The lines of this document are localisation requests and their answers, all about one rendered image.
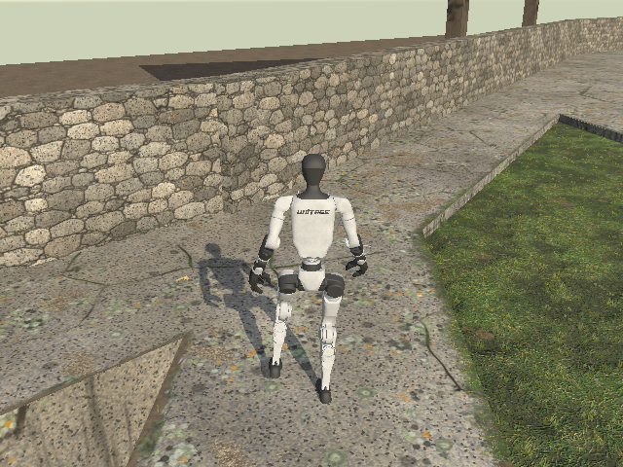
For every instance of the robot left upper arm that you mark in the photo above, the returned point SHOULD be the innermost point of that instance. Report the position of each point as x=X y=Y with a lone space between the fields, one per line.
x=281 y=205

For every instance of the robot left forearm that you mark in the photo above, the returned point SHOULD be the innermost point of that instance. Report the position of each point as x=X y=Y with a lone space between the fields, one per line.
x=263 y=257

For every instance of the right robot foot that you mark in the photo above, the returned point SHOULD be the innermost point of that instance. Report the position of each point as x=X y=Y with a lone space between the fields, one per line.
x=324 y=395

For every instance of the robot right upper arm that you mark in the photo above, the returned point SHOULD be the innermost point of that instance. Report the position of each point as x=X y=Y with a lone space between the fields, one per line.
x=343 y=206

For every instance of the robot right forearm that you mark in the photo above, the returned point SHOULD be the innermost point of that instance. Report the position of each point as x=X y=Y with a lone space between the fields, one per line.
x=358 y=253

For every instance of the robot head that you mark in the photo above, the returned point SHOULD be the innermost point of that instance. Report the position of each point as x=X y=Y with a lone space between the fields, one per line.
x=313 y=167

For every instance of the right robot hand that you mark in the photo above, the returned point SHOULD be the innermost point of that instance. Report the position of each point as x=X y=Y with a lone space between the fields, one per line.
x=362 y=270

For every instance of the left robot hand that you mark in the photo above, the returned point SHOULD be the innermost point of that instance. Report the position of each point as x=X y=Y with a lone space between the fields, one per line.
x=254 y=278

